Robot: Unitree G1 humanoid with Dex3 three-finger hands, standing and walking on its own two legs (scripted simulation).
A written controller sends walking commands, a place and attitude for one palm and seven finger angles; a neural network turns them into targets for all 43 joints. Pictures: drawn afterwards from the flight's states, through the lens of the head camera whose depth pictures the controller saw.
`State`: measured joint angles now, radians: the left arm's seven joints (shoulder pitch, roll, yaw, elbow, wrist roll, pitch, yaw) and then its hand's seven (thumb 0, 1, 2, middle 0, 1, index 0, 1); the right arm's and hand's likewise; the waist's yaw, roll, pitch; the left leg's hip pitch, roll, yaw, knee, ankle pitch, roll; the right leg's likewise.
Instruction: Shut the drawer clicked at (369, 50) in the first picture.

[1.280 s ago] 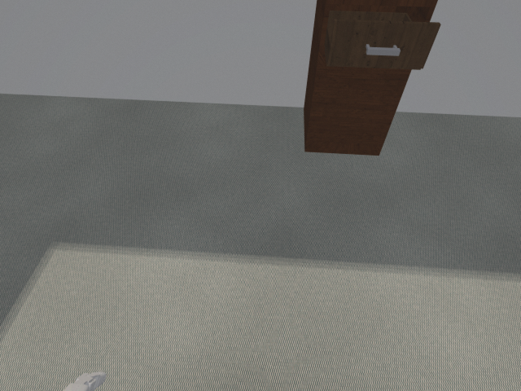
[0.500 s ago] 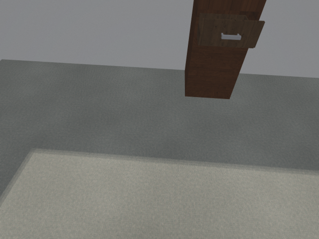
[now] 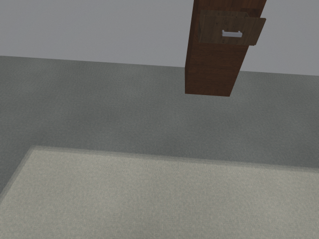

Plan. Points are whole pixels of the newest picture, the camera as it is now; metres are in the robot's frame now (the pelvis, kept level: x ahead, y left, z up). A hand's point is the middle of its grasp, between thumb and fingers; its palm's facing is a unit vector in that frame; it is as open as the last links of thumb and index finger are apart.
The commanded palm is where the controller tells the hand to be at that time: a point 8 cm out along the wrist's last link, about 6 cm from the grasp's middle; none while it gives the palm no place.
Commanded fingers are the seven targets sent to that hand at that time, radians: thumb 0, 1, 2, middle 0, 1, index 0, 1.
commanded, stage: look at it before walking up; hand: left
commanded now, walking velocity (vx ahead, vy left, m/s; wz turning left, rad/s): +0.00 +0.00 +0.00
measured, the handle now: (231, 33) +1.33 -0.40 -0.07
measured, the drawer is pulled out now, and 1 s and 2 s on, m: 0.17 0.17 0.17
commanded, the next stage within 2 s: walk to a spot facing it in 0.36 s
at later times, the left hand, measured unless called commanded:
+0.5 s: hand out of the picture +0.08 +0.25 -0.15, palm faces -0.03 -0.94 -0.34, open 7.4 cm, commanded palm none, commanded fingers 0.00 0.90 0.90 -0.20 -0.30 -0.20 -0.30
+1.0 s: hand out of the picture +0.05 +0.16 -0.17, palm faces -0.16 -0.95 -0.25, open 7.4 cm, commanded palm none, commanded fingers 0.00 0.90 0.90 -0.20 -0.30 -0.20 -0.30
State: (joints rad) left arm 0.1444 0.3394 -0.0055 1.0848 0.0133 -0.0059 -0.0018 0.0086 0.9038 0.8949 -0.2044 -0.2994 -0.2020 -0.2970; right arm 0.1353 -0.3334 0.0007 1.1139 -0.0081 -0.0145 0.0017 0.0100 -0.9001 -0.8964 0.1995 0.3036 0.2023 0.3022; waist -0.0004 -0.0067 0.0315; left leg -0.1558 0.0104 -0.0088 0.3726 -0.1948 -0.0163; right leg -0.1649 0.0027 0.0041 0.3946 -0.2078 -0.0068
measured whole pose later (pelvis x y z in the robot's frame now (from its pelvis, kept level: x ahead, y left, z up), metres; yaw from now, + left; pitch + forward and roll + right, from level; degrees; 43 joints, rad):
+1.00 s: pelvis -0.01 -0.03 -0.01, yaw -13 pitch +1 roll +2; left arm 0.28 0.18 0.04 0.94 0.02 0.03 0.00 0.01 0.90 0.89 -0.20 -0.30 -0.20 -0.30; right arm 0.15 -0.23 -0.06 0.97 -0.01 0.05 -0.01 0.01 -0.90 -0.90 0.20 0.30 0.20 0.30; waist 0.03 0.02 0.09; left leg -0.47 0.04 0.01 1.07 -0.38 -0.06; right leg -0.31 0.07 0.05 0.53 -0.23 -0.08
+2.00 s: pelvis +0.20 -0.18 -0.01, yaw -44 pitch +0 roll -1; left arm 0.17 0.20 0.06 0.99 0.02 -0.05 0.00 -0.01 0.94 0.89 -0.20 -0.30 -0.20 -0.30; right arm 0.28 -0.16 -0.05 1.00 -0.03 -0.02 0.00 0.01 -0.91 -0.90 0.19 0.30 0.20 0.30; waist -0.06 0.00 0.05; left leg -0.59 0.18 0.06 1.06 -0.26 -0.05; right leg -0.26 0.07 -0.09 0.47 -0.23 -0.10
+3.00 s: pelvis +0.49 -0.53 +0.00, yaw -53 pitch +0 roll -1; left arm 0.26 0.16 0.05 1.08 0.02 -0.08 0.02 0.00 0.94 0.90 -0.20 -0.30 -0.20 -0.30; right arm 0.26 -0.16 -0.07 1.06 -0.03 -0.02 0.00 0.02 -0.94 -0.90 0.19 0.30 0.20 0.30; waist -0.04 0.03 0.00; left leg -0.60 0.16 0.07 1.03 -0.19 -0.03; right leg -0.15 0.01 -0.22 0.40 -0.25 -0.07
